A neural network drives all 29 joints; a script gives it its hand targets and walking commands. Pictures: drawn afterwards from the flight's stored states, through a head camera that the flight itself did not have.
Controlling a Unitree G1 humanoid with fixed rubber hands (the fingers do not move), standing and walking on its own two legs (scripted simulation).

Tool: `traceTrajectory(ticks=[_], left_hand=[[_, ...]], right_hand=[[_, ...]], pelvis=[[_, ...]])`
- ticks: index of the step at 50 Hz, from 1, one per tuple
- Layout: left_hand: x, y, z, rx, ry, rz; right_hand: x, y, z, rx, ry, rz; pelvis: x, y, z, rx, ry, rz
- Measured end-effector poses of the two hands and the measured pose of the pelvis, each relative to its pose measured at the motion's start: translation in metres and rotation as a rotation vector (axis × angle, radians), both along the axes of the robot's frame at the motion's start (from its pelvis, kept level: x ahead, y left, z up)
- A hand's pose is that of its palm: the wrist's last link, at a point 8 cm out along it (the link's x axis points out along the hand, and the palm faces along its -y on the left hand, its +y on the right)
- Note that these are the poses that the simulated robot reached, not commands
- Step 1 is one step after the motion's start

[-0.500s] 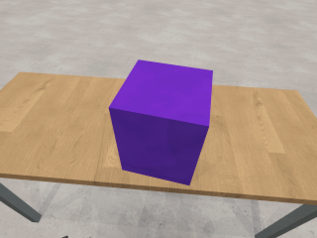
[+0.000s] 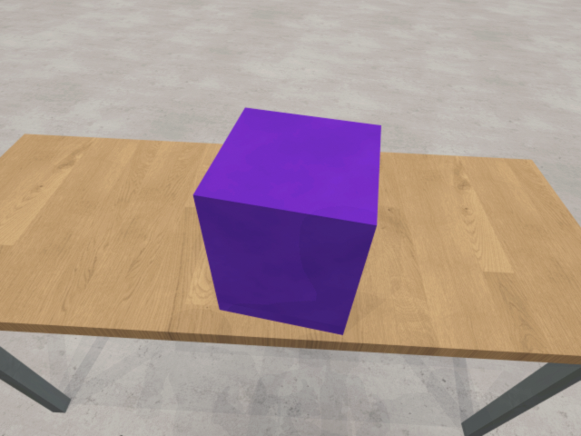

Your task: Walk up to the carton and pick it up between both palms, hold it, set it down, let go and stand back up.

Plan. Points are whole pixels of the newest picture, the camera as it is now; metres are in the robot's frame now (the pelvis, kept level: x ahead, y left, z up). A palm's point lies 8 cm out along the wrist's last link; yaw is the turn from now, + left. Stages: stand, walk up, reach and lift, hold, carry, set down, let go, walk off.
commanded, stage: stand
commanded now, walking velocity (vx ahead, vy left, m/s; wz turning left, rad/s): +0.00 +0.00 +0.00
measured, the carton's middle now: (295, 223) +0.45 -0.01 +0.05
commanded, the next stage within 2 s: none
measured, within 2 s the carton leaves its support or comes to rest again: neither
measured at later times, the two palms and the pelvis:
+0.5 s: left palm out of the picture +0.11 +0.26 -0.10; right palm out of the picture +0.07 -0.27 -0.10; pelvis +0.00 +0.00 +0.00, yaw -1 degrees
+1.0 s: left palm out of the picture +0.12 +0.26 -0.10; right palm out of the picture +0.06 -0.27 -0.10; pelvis +0.00 +0.00 +0.00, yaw -3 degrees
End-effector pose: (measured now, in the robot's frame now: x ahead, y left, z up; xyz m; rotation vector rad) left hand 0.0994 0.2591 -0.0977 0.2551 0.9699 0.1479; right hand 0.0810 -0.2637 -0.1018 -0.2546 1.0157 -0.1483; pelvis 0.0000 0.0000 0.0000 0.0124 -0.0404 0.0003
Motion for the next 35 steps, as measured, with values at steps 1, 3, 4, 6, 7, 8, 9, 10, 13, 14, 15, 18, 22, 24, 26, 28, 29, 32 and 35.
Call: traceTrajectory(ticks=[1, 3, 4, 6, 7, 8, 9, 10, 13, 14, 15, 18, 22, 24, 26, 28, 29, 32, 35], left_hand=[[0.0, 0.0, 0.0, 0.0, 0.0, -0.001], [0.0, 0.0, 0.0, 0.001, 0.001, -0.003], [0.0, 0.0, 0.0, 0.001, 0.001, -0.004], [0.001, 0.0, 0.0, 0.001, 0.004, -0.006], [0.001, 0.0, 0.0, 0.002, 0.005, -0.007], [0.001, 0.0, 0.0, 0.002, 0.005, -0.008], [0.001, 0.0, 0.0, 0.003, 0.005, -0.008], [0.001, 0.001, -0.001, 0.003, 0.005, -0.009], [0.002, 0.001, -0.001, 0.003, 0.005, -0.011], [0.003, 0.001, -0.001, 0.003, 0.005, -0.012], [0.003, 0.001, -0.001, 0.003, 0.005, -0.013], [0.005, 0.0, -0.001, 0.003, 0.003, -0.016], [0.007, -0.001, -0.001, 0.002, 0.003, -0.022], [0.009, -0.001, -0.001, 0.002, 0.002, -0.025], [0.01, -0.001, -0.001, 0.002, 0.002, -0.028], [0.011, -0.002, -0.001, 0.002, 0.002, -0.031], [0.011, -0.002, -0.001, 0.003, 0.001, -0.032], [0.013, -0.002, -0.001, 0.003, 0.0, -0.036], [0.015, -0.002, -0.001, 0.003, -0.003, -0.039]], right_hand=[[-0.001, 0.0, 0.0, 0.0, 0.001, -0.001], [-0.001, 0.0, 0.0, 0.0, 0.001, -0.002], [-0.002, 0.0, 0.0, -0.001, 0.001, -0.003], [-0.002, 0.0, 0.0, -0.001, 0.001, -0.004], [-0.002, 0.0, 0.0, -0.001, 0.0, -0.006], [-0.002, 0.0, 0.0, 0.0, 0.0, -0.006], [-0.003, 0.0, -0.001, 0.0, 0.0, -0.006], [-0.003, 0.0, -0.001, 0.0, 0.0, -0.007], [-0.003, -0.001, -0.001, -0.001, 0.0, -0.01], [-0.003, -0.001, 0.0, -0.002, 0.0, -0.012], [-0.004, -0.001, 0.0, -0.002, 0.0, -0.013], [-0.004, -0.002, 0.0, -0.004, 0.001, -0.018], [-0.006, -0.001, 0.0, -0.004, 0.003, -0.021], [-0.006, -0.002, 0.0, -0.004, 0.003, -0.022], [-0.007, -0.002, -0.001, -0.004, 0.003, -0.025], [-0.008, -0.002, -0.001, -0.004, 0.005, -0.026], [-0.008, -0.002, -0.001, -0.004, 0.006, -0.028], [-0.01, -0.003, -0.001, -0.005, 0.008, -0.032], [-0.011, -0.003, -0.001, -0.005, 0.009, -0.037]], pelvis=[[0.0, 0.0, 0.0, 0.0, 0.001, -0.001], [0.0, 0.0, 0.0, 0.0, 0.002, -0.003], [0.0, 0.0, 0.0, 0.0, 0.001, -0.004], [0.0, 0.001, 0.0, 0.001, 0.001, -0.007], [0.0, 0.001, 0.0, 0.001, 0.002, -0.008], [0.0, 0.001, 0.0, 0.001, 0.002, -0.008], [0.0, 0.001, 0.0, 0.001, 0.002, -0.009], [0.0, 0.001, -0.001, 0.001, 0.003, -0.01], [0.0, 0.001, -0.001, 0.001, 0.004, -0.013], [0.001, 0.001, -0.001, 0.001, 0.004, -0.014], [0.001, 0.001, -0.001, 0.001, 0.003, -0.015], [0.001, 0.001, -0.001, 0.001, 0.004, -0.017], [0.001, 0.001, -0.001, 0.002, 0.005, -0.023], [0.001, 0.002, -0.001, 0.002, 0.006, -0.025], [0.001, 0.002, -0.001, 0.002, 0.007, -0.027], [0.001, 0.002, -0.001, 0.002, 0.006, -0.029], [0.001, 0.002, -0.001, 0.002, 0.007, -0.029], [0.001, 0.002, -0.001, 0.002, 0.005, -0.033], [0.002, 0.002, -0.001, 0.002, 0.005, -0.036]])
